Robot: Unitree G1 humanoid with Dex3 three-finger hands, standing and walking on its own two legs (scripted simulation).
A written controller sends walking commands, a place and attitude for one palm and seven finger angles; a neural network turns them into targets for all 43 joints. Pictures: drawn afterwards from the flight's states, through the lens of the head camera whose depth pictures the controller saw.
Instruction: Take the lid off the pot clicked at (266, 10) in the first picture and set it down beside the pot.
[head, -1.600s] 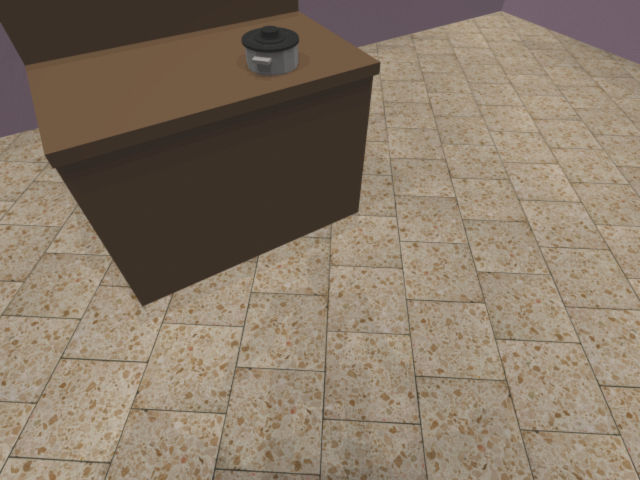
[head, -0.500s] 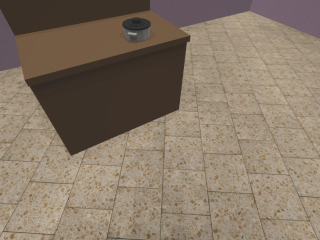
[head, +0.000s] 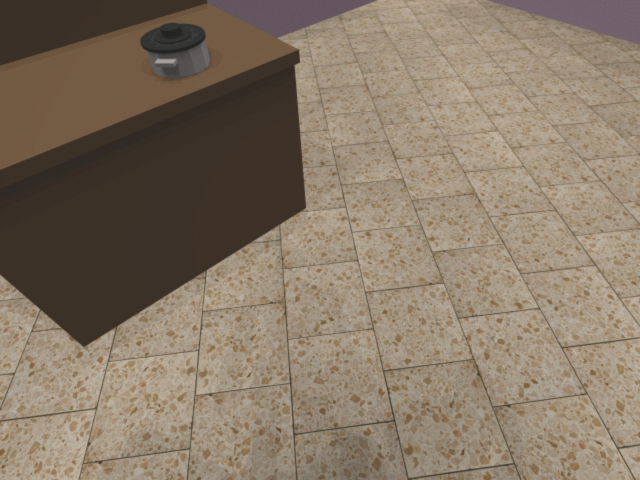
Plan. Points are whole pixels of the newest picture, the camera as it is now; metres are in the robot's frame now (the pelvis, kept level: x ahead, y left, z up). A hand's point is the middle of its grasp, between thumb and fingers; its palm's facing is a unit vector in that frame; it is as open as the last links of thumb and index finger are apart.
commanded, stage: walk to a spot facing it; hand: left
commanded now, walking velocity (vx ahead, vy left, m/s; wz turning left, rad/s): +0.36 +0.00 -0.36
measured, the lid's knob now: (170, 29) +1.15 +0.51 +0.05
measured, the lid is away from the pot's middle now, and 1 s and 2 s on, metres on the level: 0.00 0.00 0.00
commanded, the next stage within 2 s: turn to face it in 1.34 s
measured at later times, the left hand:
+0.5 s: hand (197, 476) +0.15 +0.20 -0.18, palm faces -0.02 -0.99 -0.16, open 7.4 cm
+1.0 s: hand (287, 243) +0.57 +0.13 -0.15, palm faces -0.37 -0.92 -0.15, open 7.4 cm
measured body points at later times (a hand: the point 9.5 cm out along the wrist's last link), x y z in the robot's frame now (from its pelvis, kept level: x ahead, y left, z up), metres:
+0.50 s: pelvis +0.22 +0.03 -0.01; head +0.24 +0.05 +0.44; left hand +0.15 +0.26 -0.16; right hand +0.33 -0.20 -0.13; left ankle +0.33 +0.11 -0.72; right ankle +0.03 -0.07 -0.70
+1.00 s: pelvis +0.42 +0.00 +0.02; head +0.44 -0.01 +0.47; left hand +0.59 +0.17 -0.13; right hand +0.25 -0.15 -0.13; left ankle +0.33 +0.11 -0.72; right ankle +0.51 -0.16 -0.68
